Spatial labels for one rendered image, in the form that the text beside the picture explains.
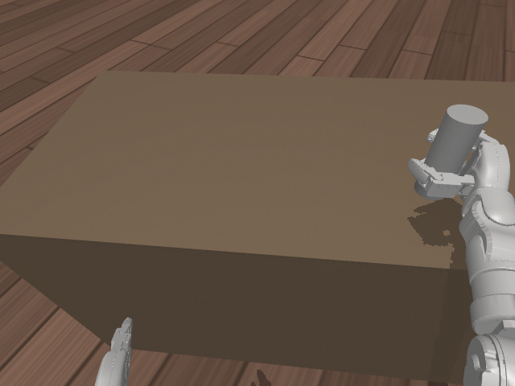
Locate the right robot arm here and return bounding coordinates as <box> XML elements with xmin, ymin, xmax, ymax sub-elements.
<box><xmin>459</xmin><ymin>187</ymin><xmax>515</xmax><ymax>386</ymax></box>

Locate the right robot hand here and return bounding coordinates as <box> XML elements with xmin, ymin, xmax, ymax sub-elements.
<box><xmin>408</xmin><ymin>129</ymin><xmax>510</xmax><ymax>203</ymax></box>

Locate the left robot hand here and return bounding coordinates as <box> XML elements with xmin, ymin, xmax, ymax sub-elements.
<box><xmin>95</xmin><ymin>318</ymin><xmax>133</xmax><ymax>386</ymax></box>

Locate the can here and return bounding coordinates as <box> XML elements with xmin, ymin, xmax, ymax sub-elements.
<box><xmin>414</xmin><ymin>105</ymin><xmax>488</xmax><ymax>200</ymax></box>

